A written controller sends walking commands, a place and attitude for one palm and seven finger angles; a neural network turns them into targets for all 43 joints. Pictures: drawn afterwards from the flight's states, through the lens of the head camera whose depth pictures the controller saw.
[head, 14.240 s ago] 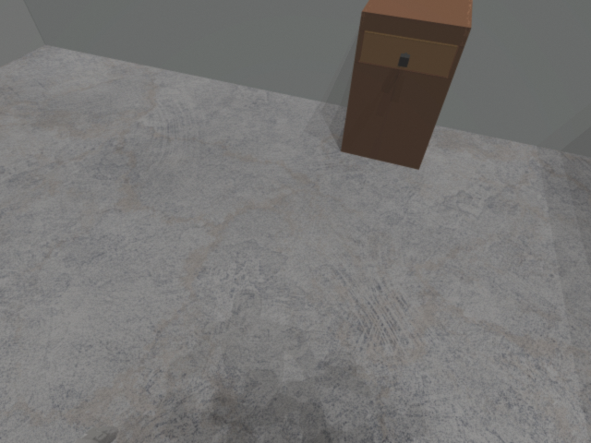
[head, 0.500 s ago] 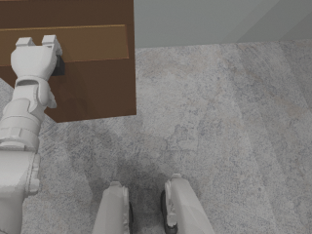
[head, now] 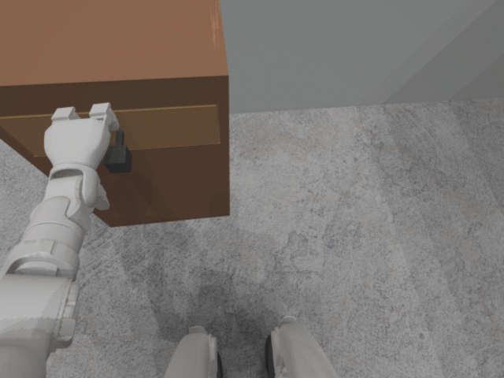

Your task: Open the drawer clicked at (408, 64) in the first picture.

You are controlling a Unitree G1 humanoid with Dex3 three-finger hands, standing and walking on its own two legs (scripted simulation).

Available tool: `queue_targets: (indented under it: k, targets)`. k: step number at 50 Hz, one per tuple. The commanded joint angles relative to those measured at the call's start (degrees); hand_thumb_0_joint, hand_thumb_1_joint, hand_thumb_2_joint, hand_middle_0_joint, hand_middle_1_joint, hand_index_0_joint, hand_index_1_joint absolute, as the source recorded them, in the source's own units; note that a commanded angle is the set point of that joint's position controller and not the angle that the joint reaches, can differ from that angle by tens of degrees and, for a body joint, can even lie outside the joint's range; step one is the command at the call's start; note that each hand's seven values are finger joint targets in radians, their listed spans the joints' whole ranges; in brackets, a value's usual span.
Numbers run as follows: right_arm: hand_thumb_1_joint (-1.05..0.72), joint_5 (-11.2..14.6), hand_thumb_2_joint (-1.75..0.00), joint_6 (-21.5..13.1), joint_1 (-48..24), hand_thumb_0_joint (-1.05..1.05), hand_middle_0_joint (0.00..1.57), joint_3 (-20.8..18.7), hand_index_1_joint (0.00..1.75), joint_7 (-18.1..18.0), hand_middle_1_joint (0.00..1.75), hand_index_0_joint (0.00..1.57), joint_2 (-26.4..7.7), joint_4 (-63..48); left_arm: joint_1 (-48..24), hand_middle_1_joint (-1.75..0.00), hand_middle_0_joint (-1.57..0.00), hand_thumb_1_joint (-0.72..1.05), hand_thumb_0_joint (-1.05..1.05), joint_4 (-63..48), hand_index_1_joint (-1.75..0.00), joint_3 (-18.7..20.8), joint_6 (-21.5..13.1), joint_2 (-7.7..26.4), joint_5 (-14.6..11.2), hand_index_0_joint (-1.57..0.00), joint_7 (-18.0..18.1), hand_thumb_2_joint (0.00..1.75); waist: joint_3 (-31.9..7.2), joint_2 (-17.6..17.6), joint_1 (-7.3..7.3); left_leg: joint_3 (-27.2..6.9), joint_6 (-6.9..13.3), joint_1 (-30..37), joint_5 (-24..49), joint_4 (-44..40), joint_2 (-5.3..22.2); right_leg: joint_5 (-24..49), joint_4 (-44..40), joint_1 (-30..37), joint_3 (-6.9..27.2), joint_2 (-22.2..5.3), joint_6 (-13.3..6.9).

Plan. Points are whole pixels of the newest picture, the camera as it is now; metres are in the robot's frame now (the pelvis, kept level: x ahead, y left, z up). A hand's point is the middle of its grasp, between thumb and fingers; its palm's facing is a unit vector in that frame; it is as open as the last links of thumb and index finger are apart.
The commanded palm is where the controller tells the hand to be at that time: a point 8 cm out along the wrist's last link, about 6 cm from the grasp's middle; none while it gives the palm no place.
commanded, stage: lift the fingers back up to retry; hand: left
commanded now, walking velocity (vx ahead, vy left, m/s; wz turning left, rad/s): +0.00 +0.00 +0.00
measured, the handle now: (119, 150) +0.53 +0.23 -0.10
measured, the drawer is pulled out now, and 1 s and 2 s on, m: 0.00 0.00 0.00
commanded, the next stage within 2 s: re-aim the fingers above the handle in 0.18 s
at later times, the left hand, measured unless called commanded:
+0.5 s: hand (95, 160) +0.47 +0.25 -0.04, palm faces -0.07 -0.03 -1.00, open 13.8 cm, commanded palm +0.46 +0.23 +0.02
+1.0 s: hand (95, 165) +0.46 +0.24 -0.04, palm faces -0.08 -0.04 -1.00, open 13.8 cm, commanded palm +0.46 +0.23 +0.02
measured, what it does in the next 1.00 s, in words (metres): stands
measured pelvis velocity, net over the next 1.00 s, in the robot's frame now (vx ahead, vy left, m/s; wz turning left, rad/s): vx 0.00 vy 0.00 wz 0.00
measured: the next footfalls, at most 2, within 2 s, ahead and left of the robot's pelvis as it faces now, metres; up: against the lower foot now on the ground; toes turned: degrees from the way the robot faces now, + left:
none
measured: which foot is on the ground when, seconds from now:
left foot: down 0.00-1.00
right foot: down 0.00-1.00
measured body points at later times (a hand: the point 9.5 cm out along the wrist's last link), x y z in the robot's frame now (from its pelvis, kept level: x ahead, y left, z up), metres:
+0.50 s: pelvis +0.01 +0.00 +0.01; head +0.16 +0.01 +0.43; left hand +0.47 +0.25 +0.02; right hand +0.05 -0.27 -0.12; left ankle -0.01 +0.09 -0.65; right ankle +0.03 -0.12 -0.65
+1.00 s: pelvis +0.00 +0.00 +0.00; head +0.15 +0.01 +0.43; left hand +0.46 +0.24 +0.02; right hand +0.03 -0.28 -0.12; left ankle -0.01 +0.09 -0.65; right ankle +0.03 -0.12 -0.65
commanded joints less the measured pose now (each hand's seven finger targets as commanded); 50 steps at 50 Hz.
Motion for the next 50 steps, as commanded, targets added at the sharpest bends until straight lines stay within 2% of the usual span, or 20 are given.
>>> queue_targets:
  k: [1,5,8,10,14,15,19,21,24,26,28,30,33,34,37,40,42,44,49,50]
  targets:
    - [-0.90,-0.1,-0.90,0.1,10.0,0.00,0.20,-3.7,0.30,-0.8,0.30,0.20,-9.7,-2.2,-16.0,-1.20,-0.30,-0.50,0.00,-10.7,-1.20,2.8,-2.2,11.9,-0.6,-0.30,0.9,0.30,-27.5,3.2,-0.16,-1.3,0.2,24.8,30.3,-8.4,0.0,21.7,-7.5,19.0,0.0,1.3,-2.1]
    - [-0.90,-0.4,-0.90,0.6,9.1,0.00,0.20,-3.9,0.30,-0.6,0.30,0.20,-9.6,-2.1,-14.0,-1.20,-0.30,-0.50,0.00,-8.6,-1.20,2.9,-4.0,10.7,0.9,-0.30,2.7,0.30,-23.1,2.5,0.33,-1.2,0.0,22.4,29.1,-8.4,-0.1,20.1,-6.9,16.5,0.0,1.4,-2.5]
    - [-0.90,-0.8,-0.90,0.5,8.8,0.00,0.20,-4.5,0.30,0.0,0.30,0.20,-9.4,-2.4,-16.1,-1.20,-0.30,-0.50,0.00,-12.1,-1.20,2.9,-4.9,9.6,1.6,-0.30,4.8,0.30,-26.1,5.7,0.69,-1.9,-0.6,26.2,33.6,-8.0,0.2,21.0,-5.9,15.1,-0.2,1.3,-2.7]
    - [-0.90,-1.1,-0.90,0.6,8.9,0.00,0.20,-5.0,0.30,0.5,0.30,0.20,-9.4,-2.2,-15.1,-1.20,-0.30,-0.50,0.00,-11.4,-1.20,3.0,-4.3,8.4,1.7,-0.30,6.2,0.30,-27.8,5.1,0.49,-2.1,-0.8,27.7,35.5,-7.2,0.4,21.3,-5.5,14.4,-0.5,1.5,-2.5]
    - [-0.90,-1.2,-0.90,0.9,8.8,0.00,0.20,-4.7,0.30,0.5,0.30,0.20,-10.0,-1.8,-19.4,-1.20,-0.30,-0.50,0.00,-11.0,-1.20,4.8,-2.5,12.3,2.6,-0.30,8.0,0.30,-29.5,4.8,0.03,-2.1,-0.7,26.1,33.9,-7.0,0.1,21.7,-4.7,15.3,-0.1,1.3,-2.3]
    - [-0.90,-1.2,-0.90,0.9,8.5,0.00,0.20,-4.7,0.30,0.5,0.30,0.20,-9.9,-1.8,-19.5,-1.20,-0.30,-0.50,0.00,-10.4,-1.20,4.5,-1.7,11.8,2.6,-0.30,8.2,0.30,-28.9,4.1,-0.12,-1.9,-0.6,25.7,33.2,-6.8,0.0,21.6,-4.8,15.6,-0.2,1.4,-2.4]
    - [-0.90,-1.0,-0.90,0.8,8.7,0.00,0.20,-4.6,0.30,0.4,0.30,0.20,-10.0,-1.9,-20.4,-1.20,-0.30,-0.50,0.00,-10.5,-1.20,4.3,-0.6,12.2,2.2,-0.30,7.3,0.30,-32.2,6.5,0.04,-2.2,-0.8,28.5,34.3,-7.0,0.0,21.4,-4.8,15.7,-0.2,1.4,-2.2]
    - [-0.90,-0.9,-0.90,0.8,8.8,0.00,0.20,-4.5,0.30,0.2,0.30,0.20,-10.0,-2.1,-19.3,-1.20,-0.30,-0.50,0.00,-10.1,-1.20,4.4,-0.4,12.6,1.6,-0.30,6.1,0.30,-31.9,4.6,-0.03,-1.9,-0.6,27.7,33.9,-7.1,0.0,22.3,-5.2,17.3,-0.1,1.5,-2.0]
    - [-0.90,-0.6,-0.90,0.7,9.1,0.00,0.20,-4.3,0.30,0.0,0.30,0.20,-9.7,-1.9,-17.7,-1.20,-0.30,-0.50,0.00,-7.9,-1.20,2.2,-0.5,9.9,1.1,-0.30,4.2,0.30,-29.2,3.0,-0.58,-1.9,-0.4,26.4,32.6,-7.7,0.0,22.0,-5.9,17.4,-0.2,1.6,-2.0]
    - [-0.90,-0.6,-0.90,0.7,9.0,0.00,0.20,-4.2,0.30,-0.2,0.30,0.20,-9.9,-2.1,-17.1,-1.20,-0.30,-0.50,0.00,-8.8,-1.20,3.5,-1.4,11.7,1.0,-0.30,3.5,0.30,-29.2,2.7,0.18,-1.4,-0.2,24.8,30.7,-7.8,-0.2,21.7,-6.1,18.5,0.2,1.5,-2.0]
    - [-0.90,-0.6,-0.90,0.7,8.9,0.00,0.20,-4.0,0.30,-0.3,0.30,0.20,-9.7,-2.0,-17.0,-1.20,-0.30,-0.50,0.00,-8.4,-1.20,3.2,-2.1,11.3,0.7,-0.30,3.1,0.30,-27.1,2.6,-0.08,-1.4,-0.1,23.4,29.5,-7.9,-0.4,21.3,-6.3,18.3,0.3,1.5,-2.3]
    - [-0.90,-0.6,-0.90,0.7,8.7,0.00,0.20,-3.8,0.30,-0.4,0.30,0.20,-10.0,-1.8,-16.8,-1.20,-0.30,-0.50,0.00,-6.8,-1.20,4.2,-2.7,12.8,1.1,-0.30,3.4,0.30,-24.4,1.4,-0.18,-0.9,0.2,20.2,26.0,-7.5,-0.5,19.1,-6.2,17.2,0.5,1.5,-2.2]
    - [-0.90,-0.8,-0.90,0.4,8.7,0.00,0.20,-3.9,0.30,-0.5,0.30,0.20,-10.1,-2.1,-19.7,-1.20,-0.30,-0.50,0.00,-9.3,-1.20,5.5,-3.9,15.2,2.0,-0.30,4.4,0.30,-27.3,3.8,0.30,-1.3,0.0,20.7,26.9,-7.0,-0.6,19.1,-4.9,16.7,0.6,1.4,-2.4]
    - [-0.90,-0.9,-0.90,0.4,9.0,0.00,0.20,-4.1,0.30,-0.3,0.30,0.20,-10.0,-2.2,-19.1,-1.20,-0.30,-0.50,0.00,-10.0,-1.20,5.7,-4.1,14.9,2.4,-0.30,4.9,0.30,-29.5,5.9,0.72,-1.6,-0.3,23.0,28.8,-6.9,-0.5,19.2,-4.4,15.8,0.4,1.5,-2.4]
    - [-0.90,-1.0,-0.90,0.4,9.1,0.00,0.20,-4.4,0.30,0.1,0.30,0.20,-9.9,-2.2,-17.5,-1.20,-0.30,-0.50,0.00,-10.9,-1.20,5.4,-3.8,13.2,1.8,-0.30,5.9,0.30,-31.0,5.9,1.03,-1.8,-0.7,25.1,31.4,-6.5,-0.2,20.1,-4.2,15.8,0.0,1.7,-2.4]
    - [-0.90,-0.8,-0.90,0.6,9.4,0.00,0.20,-4.5,0.30,0.4,0.30,0.20,-10.2,-1.7,-15.4,-1.20,-0.30,-0.50,0.00,-8.1,-1.20,4.8,-2.1,11.9,1.1,-0.30,6.0,0.30,-28.8,3.3,0.60,-1.5,-0.5,23.9,29.7,-6.8,-0.3,20.0,-5.1,16.5,0.0,1.8,-2.2]
    - [-0.90,-0.5,-0.90,0.6,9.2,0.00,0.20,-4.1,0.30,0.1,0.30,0.20,-10.5,-1.5,-17.6,-1.20,-0.30,-0.50,0.00,-7.9,-1.20,5.4,-1.4,14.6,1.3,-0.30,5.9,0.30,-27.6,1.8,0.28,-1.1,0.0,20.8,26.3,-7.4,-0.6,19.3,-5.7,18.1,0.4,1.6,-2.1]
    - [-0.90,-0.5,-0.90,0.6,9.2,0.00,0.20,-4.2,0.30,-0.2,0.30,0.20,-10.5,-1.6,-20.3,-1.20,-0.30,-0.50,0.00,-10.0,-1.20,4.8,-1.8,14.4,2.0,-0.30,5.7,0.30,-30.0,4.4,0.13,-1.8,-0.4,23.4,27.2,-7.7,-0.5,18.4,-5.3,16.6,0.3,1.6,-2.2]
    - [-0.90,-0.6,-0.90,-0.2,9.2,0.00,0.20,-4.5,0.30,-0.4,0.30,0.20,-9.9,-1.1,-20.8,-1.20,-0.30,-0.50,0.00,-10.6,-1.20,2.6,-2.9,10.8,1.3,-0.30,5.2,0.30,-29.4,5.7,-0.63,-2.2,-0.5,25.8,28.1,-7.7,-0.3,17.4,-5.8,14.6,-0.1,1.6,-2.2]
    - [-0.90,-0.6,-0.90,-0.1,9.0,0.00,0.20,-4.5,0.30,-0.3,0.30,0.20,-10.1,-0.8,-19.0,-1.20,-0.30,-0.50,0.00,-8.3,-1.20,3.4,-2.5,11.3,1.2,-0.30,5.2,0.30,-27.1,4.6,-0.33,-2.0,-0.5,24.8,27.0,-7.6,-0.3,16.5,-6.0,14.1,-0.2,1.7,-2.3]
